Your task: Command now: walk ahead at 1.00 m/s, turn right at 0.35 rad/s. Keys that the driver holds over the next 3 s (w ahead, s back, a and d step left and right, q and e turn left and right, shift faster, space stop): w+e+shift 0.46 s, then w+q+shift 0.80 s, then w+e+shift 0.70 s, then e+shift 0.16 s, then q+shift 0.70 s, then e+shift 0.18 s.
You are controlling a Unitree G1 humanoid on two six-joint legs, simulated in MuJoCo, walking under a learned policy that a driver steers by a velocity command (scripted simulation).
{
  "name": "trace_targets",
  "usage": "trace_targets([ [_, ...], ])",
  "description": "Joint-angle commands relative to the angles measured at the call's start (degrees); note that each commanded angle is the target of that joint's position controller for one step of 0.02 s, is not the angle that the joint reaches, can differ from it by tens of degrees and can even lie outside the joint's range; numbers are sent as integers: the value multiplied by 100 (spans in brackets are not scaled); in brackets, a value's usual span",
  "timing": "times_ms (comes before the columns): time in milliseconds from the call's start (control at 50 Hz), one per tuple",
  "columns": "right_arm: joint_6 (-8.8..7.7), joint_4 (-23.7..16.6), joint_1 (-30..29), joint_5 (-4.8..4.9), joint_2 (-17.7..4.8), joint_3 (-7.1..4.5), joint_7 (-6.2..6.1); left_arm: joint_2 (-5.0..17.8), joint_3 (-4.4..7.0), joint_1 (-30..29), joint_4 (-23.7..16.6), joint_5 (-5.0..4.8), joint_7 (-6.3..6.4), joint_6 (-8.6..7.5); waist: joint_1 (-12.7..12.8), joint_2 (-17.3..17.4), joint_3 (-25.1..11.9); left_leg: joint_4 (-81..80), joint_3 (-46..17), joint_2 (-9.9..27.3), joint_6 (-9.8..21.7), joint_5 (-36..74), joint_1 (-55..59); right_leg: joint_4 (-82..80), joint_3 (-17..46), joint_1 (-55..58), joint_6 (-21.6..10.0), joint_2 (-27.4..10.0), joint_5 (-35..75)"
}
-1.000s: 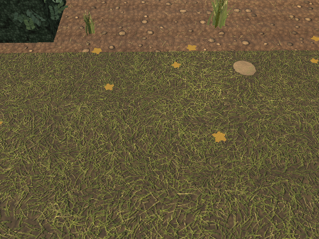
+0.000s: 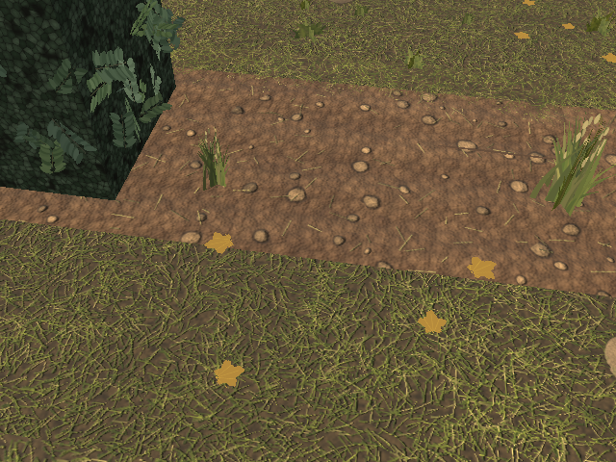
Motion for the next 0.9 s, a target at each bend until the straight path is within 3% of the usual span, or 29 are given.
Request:
trace_targets([
  [20,-282,-1063,-775,144,65,251,25,813,292,3344,1128,60,-9,181,810,-1371,-730,1770,-301,513,-175,259,-6221,1828,2227,6268,-889,-1758,5091],
  [40,-316,-1199,-1098,-24,-285,238,74,1105,425,2919,1030,-58,134,142,816,-1017,-1140,1220,-450,759,-151,1100,-6654,739,3709,5916,-1634,-2229,1070],
  [80,-232,-1269,-2063,-405,-462,178,218,460,161,2075,948,-141,190,38,191,658,-68,-626,-406,1225,-625,1729,-5237,-163,4165,2489,-1570,-1732,-354],
  [120,-21,-1707,-2748,-297,-256,292,355,306,50,1949,1023,-108,232,-28,-112,732,877,-2588,-291,1517,-1017,1889,-3971,-683,3650,-36,-1478,-1334,-115],
  [180,-69,-1766,-2779,-111,130,468,379,526,143,1647,870,-237,172,-14,-149,-80,615,-4075,398,1043,-947,3666,-1220,-947,2536,-1715,-1038,-509,765],
  [220,-46,-1854,-3025,-93,180,487,358,686,204,1864,898,-387,49,1,45,69,556,-4441,582,788,-899,4265,-547,-959,2433,-1469,-816,-413,1526],
  [260,-59,-1259,-1182,-77,-211,248,294,744,216,1364,747,-375,9,31,-810,290,-475,-4208,377,597,-620,4692,1490,1030,1793,-1473,-319,39,2830],
  [280,-64,-995,116,-102,-512,73,261,1076,295,926,613,-322,5,21,-1668,234,-982,-4274,275,707,-539,3880,2446,2720,1731,-1557,-202,42,3379],
  [300,-124,-789,936,-124,-864,-69,204,777,274,709,536,-267,-11,4,-2027,780,-1084,-5009,-122,1252,-403,3070,2746,4962,1511,-1698,-121,416,1136],
  [320,-212,-960,558,-126,-877,-87,241,-85,135,1395,444,-351,102,31,-1213,1875,-1174,-5489,-2005,3063,-19,3348,2550,6926,1291,-2121,-100,623,-2828],
  [340,-226,-1112,-278,-68,-493,5,359,-110,108,2149,465,-347,227,151,-227,1379,-682,-6128,-2963,3397,209,4105,1925,6842,1007,-2709,-121,128,-2821],
  [360,-276,-1172,-882,-25,-262,-21,383,9,136,2062,550,-153,208,332,-9,1128,-107,-6696,-3509,3478,660,2163,1126,6679,853,-3192,-87,-47,-2573],
  [380,-314,-1228,-1232,-13,115,22,409,228,240,1535,513,-46,106,490,76,86,727,-7063,-2827,3092,642,1375,-22,6208,915,-3030,-86,-357,-2348],
  [400,-449,-1188,-1319,3,-87,-14,399,215,280,1263,262,-36,33,597,206,773,1014,-6920,-2422,3166,719,2373,-421,5977,893,-3123,-38,-430,-2388],
  [440,-554,-911,-1018,129,-161,-75,341,88,230,610,38,-7,-125,719,289,448,1267,-7105,-1152,2700,169,2525,-1029,4898,871,-2742,-29,-746,-1950],
  [480,-560,-614,-971,19,-343,-147,294,79,225,381,-132,112,-303,762,290,868,1254,-7179,-398,2401,165,2798,-1031,4384,475,-2484,-85,-647,-861],
  [520,-776,-350,-501,-7,110,-8,299,126,227,-332,-307,-3,-302,544,78,459,1363,-6894,127,1922,-84,2263,-701,2903,738,-2866,-159,-447,669],
  [540,-814,-359,-702,8,-16,-59,284,-58,124,-543,-367,-42,-342,451,240,202,1157,-6869,680,1559,-200,1395,-1751,1961,222,-1284,-98,-280,2294],
  [580,-626,-422,-1205,88,-222,-48,178,-20,86,244,90,-161,-469,408,692,347,415,-6517,1048,1362,-80,1089,-3027,2013,-247,1501,-45,-63,3617],
  [640,-350,-265,-513,15,-435,-49,140,365,25,336,245,201,-308,439,619,-149,603,-4929,693,1277,62,2307,-2058,1344,-587,1756,168,-85,2401],
  [680,25,-122,-186,-40,-587,-103,-9,640,61,1337,559,344,-79,338,1074,146,307,-1786,290,1271,-39,3938,-1076,-507,295,2037,44,-652,2221],
  [700,167,-267,-662,85,-671,-197,-12,992,203,1969,710,357,-38,331,1514,-64,127,670,409,635,-106,1589,-1763,-1075,942,2844,-380,-1276,2525],
  [720,112,-565,-474,190,-160,-74,38,1374,195,2262,786,296,-92,262,1059,-557,-298,1716,6,520,49,-641,-3464,1312,478,4263,116,-1589,5238],
  [740,-32,-525,441,411,108,63,-1,1355,210,2474,811,193,-57,216,703,-1077,-1218,1565,-461,832,141,-350,-4982,2633,1241,5997,-18,-2402,6430],
  [760,-123,-508,-183,391,-163,-19,-12,1153,228,2473,731,112,-11,165,1052,-452,-1240,625,-394,1071,239,709,-5611,1842,1360,5696,158,-2334,4298],
  [800,5,-658,-681,-84,-51,-10,132,986,202,1597,770,96,136,70,415,-186,-851,-302,15,1409,-95,1892,-5052,711,1876,3356,-354,-2433,368],
  [820,119,-724,-989,-224,-35,0,257,715,123,1351,744,84,181,-6,231,-13,-243,-594,11,1625,-316,1972,-4677,338,1885,2204,-625,-2500,110],
  [860,271,-1090,-1681,-132,118,47,443,307,-5,965,736,-7,133,-159,-55,114,811,-1494,-94,1952,-514,2286,-4316,-296,1369,602,-477,-2437,366],
  [900,282,-1363,-2101,-117,306,139,559,330,11,573,717,-118,133,-256,-298,-150,1131,-2692,179,1980,-339,2941,-3687,-776,302,-40,-162,-2008,778],
])
Next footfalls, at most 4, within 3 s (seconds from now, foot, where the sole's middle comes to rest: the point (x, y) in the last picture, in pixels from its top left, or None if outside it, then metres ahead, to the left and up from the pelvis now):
0.30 left None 0.44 0.07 -0.79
0.70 right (417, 415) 0.71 -0.29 -0.96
1.04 left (382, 284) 1.14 -0.25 -0.96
1.48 right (394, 182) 1.60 -0.35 -0.96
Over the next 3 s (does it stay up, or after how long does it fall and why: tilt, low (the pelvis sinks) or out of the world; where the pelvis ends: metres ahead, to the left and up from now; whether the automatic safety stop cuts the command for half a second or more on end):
stays up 2.18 -0.32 -0.18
